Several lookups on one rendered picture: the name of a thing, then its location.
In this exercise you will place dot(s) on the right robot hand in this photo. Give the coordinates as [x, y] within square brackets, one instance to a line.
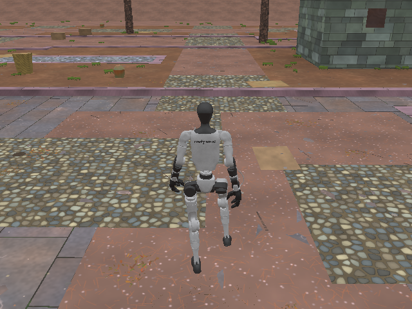
[237, 198]

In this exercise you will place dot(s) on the humanoid robot head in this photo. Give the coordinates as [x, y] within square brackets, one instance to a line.
[205, 111]

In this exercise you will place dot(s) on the left robot hand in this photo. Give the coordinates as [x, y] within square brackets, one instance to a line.
[172, 185]

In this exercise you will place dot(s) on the robot right forearm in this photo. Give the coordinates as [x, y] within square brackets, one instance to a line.
[234, 176]

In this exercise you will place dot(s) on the right robot shin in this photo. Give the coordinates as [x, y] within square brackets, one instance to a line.
[224, 213]

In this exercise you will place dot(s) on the right robot upper arm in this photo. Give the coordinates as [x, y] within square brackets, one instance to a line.
[227, 147]

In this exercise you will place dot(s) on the left robot upper arm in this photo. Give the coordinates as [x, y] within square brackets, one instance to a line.
[182, 146]

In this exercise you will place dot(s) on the robot left forearm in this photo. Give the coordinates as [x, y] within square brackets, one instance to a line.
[176, 171]

